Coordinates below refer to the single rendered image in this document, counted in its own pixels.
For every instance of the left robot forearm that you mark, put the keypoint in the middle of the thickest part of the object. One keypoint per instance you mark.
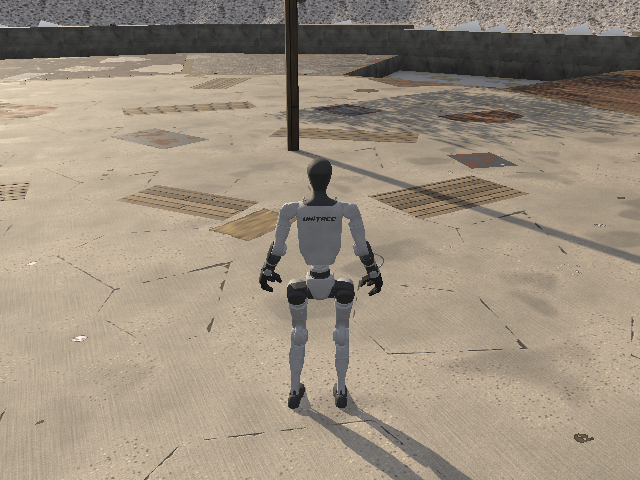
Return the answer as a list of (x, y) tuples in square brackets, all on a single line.
[(270, 262)]

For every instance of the right robot forearm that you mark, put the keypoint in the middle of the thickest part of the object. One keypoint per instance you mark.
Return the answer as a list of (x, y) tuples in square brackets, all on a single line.
[(370, 263)]

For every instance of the robot torso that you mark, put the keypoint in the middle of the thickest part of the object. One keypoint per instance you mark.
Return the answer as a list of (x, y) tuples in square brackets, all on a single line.
[(319, 238)]

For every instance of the robot right upper arm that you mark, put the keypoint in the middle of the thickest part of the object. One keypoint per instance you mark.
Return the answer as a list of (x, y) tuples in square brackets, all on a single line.
[(351, 211)]

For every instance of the robot head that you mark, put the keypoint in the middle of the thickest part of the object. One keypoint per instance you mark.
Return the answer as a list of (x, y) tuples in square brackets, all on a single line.
[(319, 172)]

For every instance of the right robot hand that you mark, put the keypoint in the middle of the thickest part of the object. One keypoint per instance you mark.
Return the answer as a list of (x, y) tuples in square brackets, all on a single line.
[(370, 281)]

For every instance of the left robot hand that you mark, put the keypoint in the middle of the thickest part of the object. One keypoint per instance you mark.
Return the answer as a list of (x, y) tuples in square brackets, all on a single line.
[(263, 280)]

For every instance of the robot left upper arm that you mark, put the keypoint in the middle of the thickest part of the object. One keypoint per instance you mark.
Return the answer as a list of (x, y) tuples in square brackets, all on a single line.
[(287, 212)]

